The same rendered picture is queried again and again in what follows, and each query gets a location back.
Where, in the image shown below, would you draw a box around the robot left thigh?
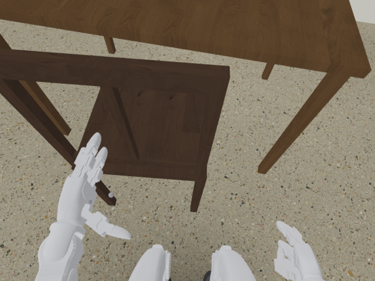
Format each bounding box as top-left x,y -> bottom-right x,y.
128,248 -> 171,281

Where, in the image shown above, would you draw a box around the robot thigh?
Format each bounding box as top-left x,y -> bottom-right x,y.
212,249 -> 256,281
128,248 -> 171,281

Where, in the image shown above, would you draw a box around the robot left hand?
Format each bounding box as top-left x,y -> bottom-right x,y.
57,132 -> 131,239

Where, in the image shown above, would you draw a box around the robot right hand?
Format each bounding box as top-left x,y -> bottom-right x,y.
274,221 -> 323,281

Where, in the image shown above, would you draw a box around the left robot forearm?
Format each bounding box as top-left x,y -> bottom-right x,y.
35,221 -> 86,281

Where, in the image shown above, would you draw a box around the table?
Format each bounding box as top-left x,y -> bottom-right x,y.
0,0 -> 371,174

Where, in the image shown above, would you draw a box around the chair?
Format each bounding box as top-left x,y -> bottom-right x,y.
0,49 -> 230,212

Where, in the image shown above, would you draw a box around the robot right thigh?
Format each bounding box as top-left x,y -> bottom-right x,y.
212,249 -> 256,281

